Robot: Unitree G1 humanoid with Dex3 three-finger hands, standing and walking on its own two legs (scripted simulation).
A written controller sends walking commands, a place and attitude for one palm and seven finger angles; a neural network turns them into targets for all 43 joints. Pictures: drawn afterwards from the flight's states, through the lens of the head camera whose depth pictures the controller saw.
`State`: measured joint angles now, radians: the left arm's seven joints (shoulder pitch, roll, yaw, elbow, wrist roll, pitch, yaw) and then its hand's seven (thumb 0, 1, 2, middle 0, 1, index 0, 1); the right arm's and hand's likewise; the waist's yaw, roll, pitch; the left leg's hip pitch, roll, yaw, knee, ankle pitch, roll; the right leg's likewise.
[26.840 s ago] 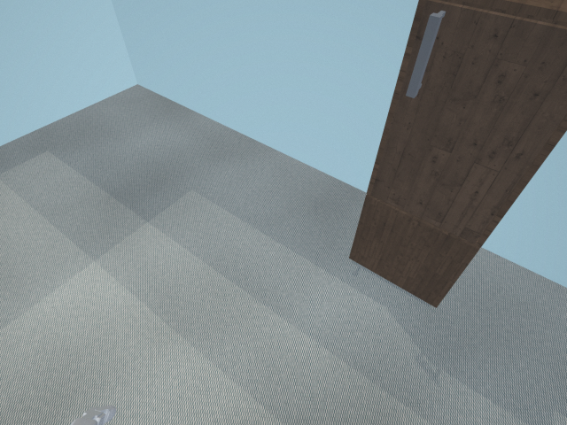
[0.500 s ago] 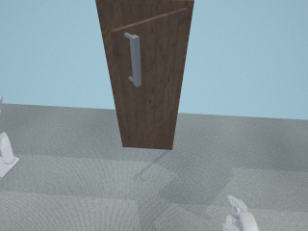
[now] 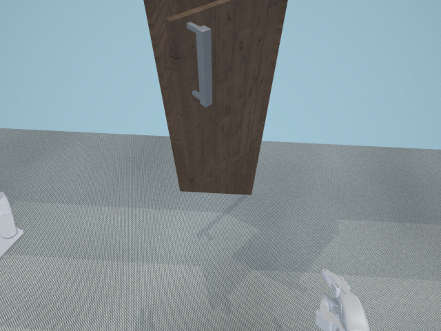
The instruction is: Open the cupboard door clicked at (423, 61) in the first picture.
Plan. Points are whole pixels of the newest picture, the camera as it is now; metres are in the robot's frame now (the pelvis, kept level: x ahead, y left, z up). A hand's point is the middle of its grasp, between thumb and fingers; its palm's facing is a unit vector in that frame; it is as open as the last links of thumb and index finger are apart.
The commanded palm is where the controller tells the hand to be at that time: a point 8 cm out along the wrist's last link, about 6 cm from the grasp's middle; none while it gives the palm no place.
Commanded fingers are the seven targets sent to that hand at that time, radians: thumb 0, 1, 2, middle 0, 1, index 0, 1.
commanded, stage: let the arm hang, fingers relaxed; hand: left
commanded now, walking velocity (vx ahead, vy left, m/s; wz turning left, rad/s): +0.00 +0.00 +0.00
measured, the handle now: (199, 67) +0.62 +0.08 +0.15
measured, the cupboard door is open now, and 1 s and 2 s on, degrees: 46 46 46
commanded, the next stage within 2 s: look to check the result in 1.12 s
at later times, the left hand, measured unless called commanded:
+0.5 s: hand out of the picture -0.07 +0.20 -0.17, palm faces +0.09 -0.98 -0.19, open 7.2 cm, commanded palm none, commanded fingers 0.00 0.90 0.90 -0.20 -0.30 -0.20 -0.30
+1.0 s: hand out of the picture +0.03 +0.22 -0.16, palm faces +0.05 -0.96 -0.26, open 7.4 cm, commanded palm none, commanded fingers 0.00 0.90 0.90 -0.20 -0.30 -0.20 -0.30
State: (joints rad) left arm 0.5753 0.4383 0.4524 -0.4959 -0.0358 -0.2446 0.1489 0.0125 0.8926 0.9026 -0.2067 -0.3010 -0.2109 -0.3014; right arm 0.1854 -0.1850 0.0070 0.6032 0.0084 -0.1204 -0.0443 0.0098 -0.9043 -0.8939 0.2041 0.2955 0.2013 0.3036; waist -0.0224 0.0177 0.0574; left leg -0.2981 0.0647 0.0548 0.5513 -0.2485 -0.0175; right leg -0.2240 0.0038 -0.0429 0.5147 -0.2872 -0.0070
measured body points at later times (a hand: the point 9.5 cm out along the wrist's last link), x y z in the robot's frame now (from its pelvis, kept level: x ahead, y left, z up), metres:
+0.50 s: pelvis -0.03 +0.01 +0.00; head +0.00 +0.03 +0.45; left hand -0.08 +0.25 -0.16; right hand +0.00 -0.23 -0.15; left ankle +0.03 +0.13 -0.73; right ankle -0.01 -0.11 -0.73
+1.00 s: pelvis -0.01 +0.01 +0.01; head +0.00 +0.00 +0.46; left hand +0.03 +0.27 -0.14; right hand +0.02 -0.24 -0.15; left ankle +0.03 +0.13 -0.73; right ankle -0.01 -0.11 -0.73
